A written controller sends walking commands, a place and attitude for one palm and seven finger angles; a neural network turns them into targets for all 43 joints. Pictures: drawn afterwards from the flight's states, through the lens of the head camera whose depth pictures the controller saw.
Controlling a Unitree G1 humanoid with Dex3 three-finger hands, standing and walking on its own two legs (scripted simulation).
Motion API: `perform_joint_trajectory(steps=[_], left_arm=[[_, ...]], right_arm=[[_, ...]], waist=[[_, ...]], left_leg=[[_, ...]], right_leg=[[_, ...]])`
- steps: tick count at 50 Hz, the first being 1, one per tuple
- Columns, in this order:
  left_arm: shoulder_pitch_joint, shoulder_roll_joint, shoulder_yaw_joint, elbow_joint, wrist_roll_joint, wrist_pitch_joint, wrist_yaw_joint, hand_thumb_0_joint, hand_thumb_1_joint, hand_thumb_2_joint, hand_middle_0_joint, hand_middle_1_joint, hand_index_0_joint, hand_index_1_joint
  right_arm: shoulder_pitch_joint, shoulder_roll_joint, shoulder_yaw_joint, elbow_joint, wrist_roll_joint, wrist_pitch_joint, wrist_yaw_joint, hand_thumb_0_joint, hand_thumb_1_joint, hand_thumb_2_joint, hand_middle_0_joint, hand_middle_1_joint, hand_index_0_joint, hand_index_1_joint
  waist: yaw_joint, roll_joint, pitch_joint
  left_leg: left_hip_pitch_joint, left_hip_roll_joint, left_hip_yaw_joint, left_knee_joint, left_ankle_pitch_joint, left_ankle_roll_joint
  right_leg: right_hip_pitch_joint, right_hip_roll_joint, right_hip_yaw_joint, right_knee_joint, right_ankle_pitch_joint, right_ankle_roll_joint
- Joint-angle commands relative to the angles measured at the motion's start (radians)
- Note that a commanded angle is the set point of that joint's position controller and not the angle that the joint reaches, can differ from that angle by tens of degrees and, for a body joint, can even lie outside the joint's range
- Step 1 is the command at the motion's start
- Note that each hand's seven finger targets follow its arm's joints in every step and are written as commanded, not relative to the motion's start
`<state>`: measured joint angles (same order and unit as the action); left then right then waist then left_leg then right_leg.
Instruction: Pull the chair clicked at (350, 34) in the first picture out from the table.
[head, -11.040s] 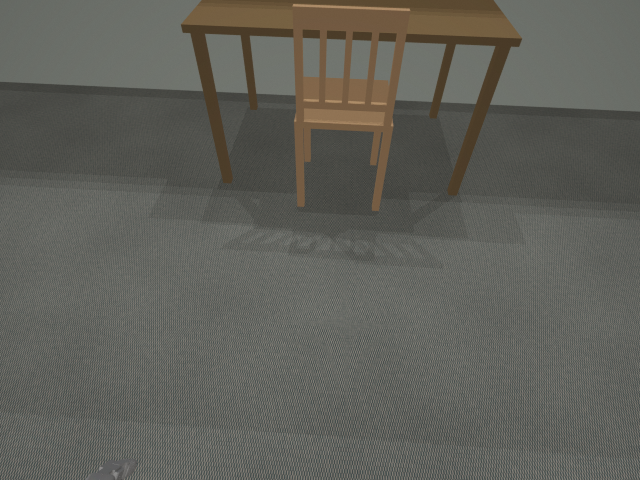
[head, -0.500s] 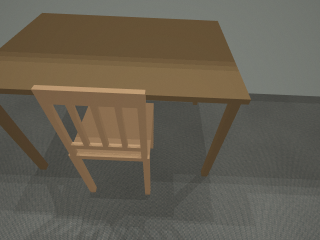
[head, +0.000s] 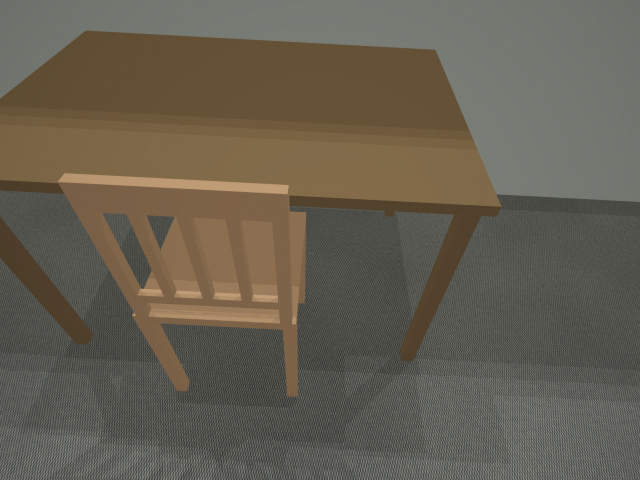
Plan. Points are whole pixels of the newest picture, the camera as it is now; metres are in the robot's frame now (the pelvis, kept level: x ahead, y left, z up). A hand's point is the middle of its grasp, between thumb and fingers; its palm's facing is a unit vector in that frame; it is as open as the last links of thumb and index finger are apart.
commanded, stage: shuffle to correct the standing spot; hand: left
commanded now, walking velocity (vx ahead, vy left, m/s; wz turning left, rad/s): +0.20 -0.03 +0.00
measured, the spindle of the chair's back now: (197, 259) +0.52 +0.28 -0.12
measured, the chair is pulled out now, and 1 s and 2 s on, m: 0.00 0.00 0.00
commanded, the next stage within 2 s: come to a stop and stand still in 0.18 s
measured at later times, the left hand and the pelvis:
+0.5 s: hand (204, 470) +0.17 +0.18 -0.19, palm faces +0.00 -0.97 -0.25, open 7.3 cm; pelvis +0.11 -0.02 -0.02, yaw +1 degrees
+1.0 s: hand out of the picture +0.08 +0.19 -0.18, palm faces +0.10 -0.98 -0.20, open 7.3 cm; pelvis +0.08 +0.00 +0.00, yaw +1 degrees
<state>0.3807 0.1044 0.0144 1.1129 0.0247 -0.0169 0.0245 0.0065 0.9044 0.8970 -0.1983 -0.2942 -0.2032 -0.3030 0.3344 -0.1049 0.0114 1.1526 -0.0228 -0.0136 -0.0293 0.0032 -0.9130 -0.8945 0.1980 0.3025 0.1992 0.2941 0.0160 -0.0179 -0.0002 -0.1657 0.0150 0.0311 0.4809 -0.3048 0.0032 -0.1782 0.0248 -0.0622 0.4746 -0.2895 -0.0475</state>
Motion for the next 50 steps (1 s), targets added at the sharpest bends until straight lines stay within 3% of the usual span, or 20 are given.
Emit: perform_joint_trajectory(steps=[1,4,6,7,9,10,13,19,22,24,25,29,36,37,38,39,40,43,48,50], left_arm=[[0.123,0.109,0.033,-0.016,-0.004,-0.003,0.000,0.000,0.900,0.900,-0.200,-0.300,-0.200,-0.300],[0.133,0.118,0.045,-0.024,-0.003,-0.007,0.001,0.000,0.900,0.900,-0.200,-0.300,-0.200,-0.300],[0.102,0.111,0.045,-0.034,-0.004,-0.012,-0.002,0.000,0.900,0.900,-0.200,-0.300,-0.200,-0.300],[0.088,0.093,0.042,-0.036,-0.004,-0.014,-0.007,0.000,0.900,0.900,-0.200,-0.300,-0.200,-0.300],[0.018,0.043,0.028,-0.063,0.002,-0.026,-0.011,0.000,0.900,0.900,-0.200,-0.300,-0.200,-0.300],[-0.042,0.062,0.028,-0.084,0.010,-0.032,-0.008,0.000,0.900,0.900,-0.200,-0.300,-0.200,-0.300],[-0.091,0.067,0.038,-0.097,0.005,-0.034,-0.019,0.000,0.900,0.900,-0.200,-0.300,-0.200,-0.300],[-0.133,0.029,0.027,-0.120,-0.008,-0.009,-0.022,0.000,0.900,0.900,-0.200,-0.300,-0.200,-0.300],[0.031,0.140,0.048,-0.068,-0.005,-0.022,-0.010,0.000,0.900,0.900,-0.200,-0.300,-0.200,-0.300],[0.078,0.257,0.070,-0.063,-0.002,-0.031,0.011,0.000,0.900,0.900,-0.200,-0.300,-0.200,-0.300],[0.094,0.262,0.072,-0.063,-0.004,-0.029,0.014,0.000,0.900,0.900,-0.200,-0.300,-0.200,-0.300],[-0.115,0.209,0.068,-0.120,0.002,0.002,0.029,0.000,0.900,0.900,-0.200,-0.300,-0.200,-0.300],[-0.236,0.213,0.078,-0.187,0.001,0.048,0.012,0.000,0.900,0.900,-0.200,-0.300,-0.200,-0.300],[-0.226,0.171,0.069,-0.201,-0.006,0.061,0.006,0.000,0.900,0.900,-0.200,-0.300,-0.200,-0.300],[-0.200,0.109,0.063,-0.218,-0.012,0.073,0.005,0.000,0.900,0.900,-0.200,-0.300,-0.200,-0.300],[-0.223,0.118,0.064,-0.226,-0.008,0.079,0.009,0.000,0.900,0.900,-0.200,-0.300,-0.200,-0.300],[-0.185,0.135,0.071,-0.212,0.001,0.079,0.002,0.000,0.900,0.900,-0.200,-0.300,-0.200,-0.300],[-0.069,0.121,0.062,-0.148,0.014,0.059,-0.010,0.000,0.900,0.900,-0.200,-0.300,-0.200,-0.300],[-0.095,0.075,0.024,-0.134,0.003,0.027,-0.011,0.000,0.900,0.900,-0.200,-0.300,-0.200,-0.300],[-0.060,0.063,0.016,-0.111,-0.004,0.015,-0.007,0.000,0.900,0.900,-0.200,-0.300,-0.200,-0.300]], right_arm=[[0.057,-0.053,-0.021,-0.032,-0.001,-0.006,0.001,0.000,-0.900,-0.900,0.200,0.300,0.200,0.300],[0.066,-0.043,-0.023,-0.048,-0.003,-0.013,0.003,0.000,-0.900,-0.900,0.200,0.300,0.200,0.300],[0.110,-0.038,-0.021,-0.038,0.000,-0.025,0.003,0.000,-0.900,-0.900,0.200,0.300,0.200,0.300],[0.154,-0.047,-0.022,-0.022,0.001,-0.034,0.001,0.000,-0.900,-0.900,0.200,0.300,0.200,0.300],[0.320,-0.144,-0.045,0.041,-0.005,-0.046,-0.016,0.000,-0.900,-0.900,0.200,0.300,0.200,0.300],[0.363,-0.136,-0.038,0.060,-0.009,-0.047,-0.024,0.000,-0.900,-0.900,0.200,0.300,0.200,0.300],[0.304,-0.103,-0.023,0.036,-0.008,-0.063,-0.029,0.000,-0.900,-0.900,0.200,0.300,0.200,0.300],[0.184,-0.113,-0.022,0.004,-0.009,-0.055,-0.039,0.000,-0.900,-0.900,0.200,0.300,0.200,0.300],[0.166,-0.170,-0.048,-0.014,0.015,-0.040,-0.031,0.000,-0.900,-0.900,0.200,0.300,0.200,0.300],[0.259,-0.082,-0.052,-0.022,0.032,-0.026,-0.018,0.000,-0.900,-0.900,0.200,0.300,0.200,0.300],[0.249,-0.078,-0.058,-0.026,0.038,-0.022,-0.023,0.000,-0.900,-0.900,0.200,0.300,0.200,0.300],[0.128,-0.037,-0.059,-0.048,0.023,0.019,-0.018,0.000,-0.900,-0.900,0.200,0.300,0.200,0.300],[0.180,-0.051,-0.066,-0.071,0.008,0.030,0.004,0.000,-0.900,-0.900,0.200,0.300,0.200,0.300],[0.165,-0.099,-0.074,-0.090,0.004,0.023,0.003,0.000,-0.900,-0.900,0.200,0.300,0.200,0.300],[0.114,-0.180,-0.093,-0.132,-0.009,0.014,0.003,0.000,-0.900,-0.900,0.200,0.300,0.200,0.300],[0.014,-0.222,-0.094,-0.181,-0.015,0.013,-0.002,0.000,-0.900,-0.900,0.200,0.300,0.200,0.300],[-0.080,-0.207,-0.085,-0.207,-0.014,0.010,-0.002,0.000,-0.900,-0.900,0.200,0.300,0.200,0.300],[-0.157,-0.187,-0.072,-0.215,-0.010,-0.012,-0.007,0.000,-0.900,-0.900,0.200,0.300,0.200,0.300],[-0.034,-0.161,-0.073,-0.162,-0.012,-0.007,-0.007,0.000,-0.900,-0.900,0.200,0.300,0.200,0.300],[-0.009,-0.174,-0.071,-0.140,-0.008,-0.004,-0.005,0.000,-0.900,-0.900,0.200,0.300,0.200,0.300]], waist=[[0.010,-0.071,0.187],[-0.001,-0.077,0.191],[-0.027,-0.019,0.171],[-0.044,0.046,0.152],[-0.099,0.313,0.141],[-0.114,0.284,0.168],[-0.078,0.067,0.175],[-0.024,0.177,0.109],[0.045,0.113,-0.021],[0.035,-0.151,-0.192],[0.037,-0.179,-0.242],[0.000,-0.187,-0.029],[-0.073,-0.123,0.007],[-0.068,0.047,0.043],[-0.065,0.333,0.081],[-0.054,0.316,0.138],[-0.007,0.216,0.138],[0.037,0.134,0.072],[-0.047,0.106,0.017],[-0.041,0.083,-0.002]], left_leg=[[-0.197,0.013,0.009,0.049,-0.115,0.033],[-0.208,0.022,0.041,0.129,-0.098,0.033],[-0.111,0.031,0.028,0.040,-0.069,0.040],[-0.033,0.055,-0.021,-0.041,-0.016,0.052],[0.190,0.306,-0.365,-0.188,0.257,0.185],[0.268,0.358,-0.416,-0.193,0.533,0.245],[0.229,0.351,-0.300,-0.158,0.741,0.245],[0.112,0.190,-0.037,-0.094,0.956,0.108],[0.041,0.143,-0.038,0.071,0.730,0.051],[-0.203,-0.010,0.009,0.378,-0.051,-0.014],[-0.172,-0.025,-0.016,0.539,-0.343,-0.008],[-0.218,0.030,-0.043,0.593,-0.339,-0.011],[0.046,0.004,0.057,0.106,0.009,-0.023],[0.009,0.069,-0.063,-0.059,-0.065,0.002],[-0.152,0.278,-0.342,-0.274,-0.214,0.078],[-0.377,0.349,-0.418,-0.383,-0.313,0.152],[-0.455,0.320,-0.368,-0.403,-0.377,0.162],[-0.268,0.206,-0.181,-0.296,-0.186,0.121],[0.046,0.242,-0.175,-0.226,0.044,0.156],[0.070,0.240,-0.170,-0.168,0.209,0.147]], right_leg=[[-0.072,-0.177,0.260,-0.211,-0.344,-0.076],[-0.086,-0.227,0.317,-0.236,-0.361,-0.120],[-0.131,-0.191,0.242,-0.152,-0.250,-0.114],[-0.159,-0.134,0.167,-0.045,-0.147,-0.091],[-0.416,0.005,-0.043,0.353,-0.142,-0.014],[-0.551,-0.010,-0.004,0.520,-0.271,-0.011],[-0.585,-0.087,0.044,0.621,-0.206,-0.008],[-0.297,-0.057,-0.035,0.244,0.022,0.013],[0.053,-0.050,-0.040,-0.012,0.365,0.020],[0.335,-0.392,0.268,0.087,1.182,-0.129],[0.303,-0.490,0.285,0.052,1.285,-0.225],[-0.035,-0.423,0.198,-0.023,0.895,-0.204],[-0.365,-0.297,0.150,-0.042,-0.006,-0.069],[-0.403,-0.202,0.098,0.074,-0.173,-0.024],[-0.408,-0.060,0.002,0.326,-0.259,0.043],[-0.312,-0.047,0.075,0.478,-0.226,0.045],[-0.246,-0.060,0.117,0.565,-0.134,0.040],[-0.277,-0.050,0.098,0.590,-0.034,0.049],[-0.250,-0.067,0.042,0.199,-0.169,0.063],[-0.149,-0.060,0.042,0.006,-0.113,0.060]])
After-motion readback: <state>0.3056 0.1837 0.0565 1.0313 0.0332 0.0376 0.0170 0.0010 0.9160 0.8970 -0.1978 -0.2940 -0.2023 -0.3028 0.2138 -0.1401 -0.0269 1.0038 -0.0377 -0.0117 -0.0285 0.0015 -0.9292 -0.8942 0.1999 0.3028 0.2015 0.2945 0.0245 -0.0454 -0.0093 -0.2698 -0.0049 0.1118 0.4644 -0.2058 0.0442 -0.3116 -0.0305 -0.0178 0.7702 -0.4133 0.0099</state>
